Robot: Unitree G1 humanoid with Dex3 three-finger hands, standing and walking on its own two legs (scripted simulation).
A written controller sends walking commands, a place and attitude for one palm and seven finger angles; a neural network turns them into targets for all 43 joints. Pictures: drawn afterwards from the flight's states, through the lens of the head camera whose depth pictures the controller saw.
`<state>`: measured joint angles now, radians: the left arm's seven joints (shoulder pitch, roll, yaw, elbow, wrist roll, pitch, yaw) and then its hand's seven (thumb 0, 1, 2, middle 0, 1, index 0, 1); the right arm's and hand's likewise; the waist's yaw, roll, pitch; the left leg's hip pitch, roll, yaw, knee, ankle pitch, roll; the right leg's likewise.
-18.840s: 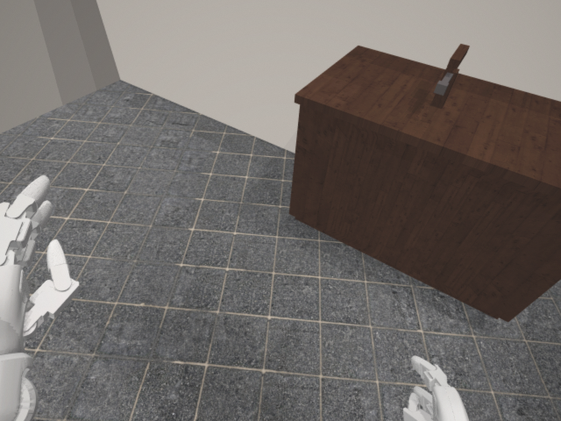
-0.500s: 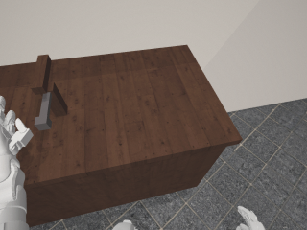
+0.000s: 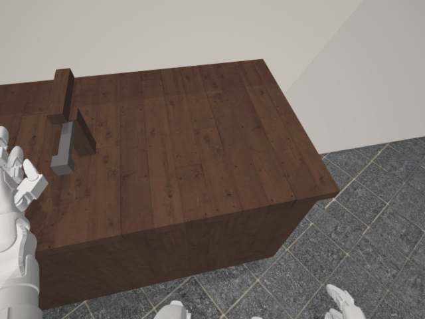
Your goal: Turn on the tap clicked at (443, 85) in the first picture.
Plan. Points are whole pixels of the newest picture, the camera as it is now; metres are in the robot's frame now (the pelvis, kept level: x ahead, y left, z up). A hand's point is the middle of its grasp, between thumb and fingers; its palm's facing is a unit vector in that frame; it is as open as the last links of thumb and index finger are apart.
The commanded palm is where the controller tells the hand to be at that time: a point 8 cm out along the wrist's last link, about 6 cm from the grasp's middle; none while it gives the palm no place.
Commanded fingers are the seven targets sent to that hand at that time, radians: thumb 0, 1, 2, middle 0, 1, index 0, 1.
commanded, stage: push the lever round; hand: left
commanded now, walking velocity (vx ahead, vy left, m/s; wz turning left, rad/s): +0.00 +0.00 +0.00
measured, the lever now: (63, 164) +0.36 +0.30 +0.07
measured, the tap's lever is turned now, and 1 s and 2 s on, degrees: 0 13 38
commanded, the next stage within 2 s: none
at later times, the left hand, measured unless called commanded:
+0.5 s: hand (62, 179) +0.33 +0.29 +0.08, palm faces +0.49 -0.87 -0.09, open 7.7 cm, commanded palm +0.28 +0.32 +0.07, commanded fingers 0.00 0.90 0.90 -0.15 -0.15 -0.15 -0.15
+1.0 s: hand (77, 176) +0.33 +0.27 +0.07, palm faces +0.54 -0.84 -0.07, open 7.7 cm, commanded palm +0.29 +0.29 +0.07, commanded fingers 0.00 0.90 0.90 -0.15 -0.15 -0.15 -0.15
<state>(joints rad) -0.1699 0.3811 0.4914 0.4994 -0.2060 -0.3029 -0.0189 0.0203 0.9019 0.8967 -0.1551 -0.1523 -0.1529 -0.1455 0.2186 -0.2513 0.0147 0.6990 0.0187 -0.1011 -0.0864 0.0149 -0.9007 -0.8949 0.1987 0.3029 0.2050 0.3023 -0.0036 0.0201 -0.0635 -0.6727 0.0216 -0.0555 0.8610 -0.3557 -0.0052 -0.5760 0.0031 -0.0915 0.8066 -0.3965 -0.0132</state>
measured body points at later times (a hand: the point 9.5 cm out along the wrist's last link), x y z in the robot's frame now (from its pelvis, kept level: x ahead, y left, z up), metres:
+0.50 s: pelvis +0.01 +0.00 +0.00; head +0.05 +0.01 +0.45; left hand +0.29 +0.33 +0.08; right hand +0.15 -0.25 -0.10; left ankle +0.04 +0.12 -0.70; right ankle +0.00 -0.12 -0.70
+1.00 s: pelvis +0.00 -0.01 +0.00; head +0.04 -0.01 +0.45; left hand +0.30 +0.31 +0.08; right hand +0.15 -0.26 -0.11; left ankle +0.04 +0.12 -0.70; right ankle +0.00 -0.12 -0.70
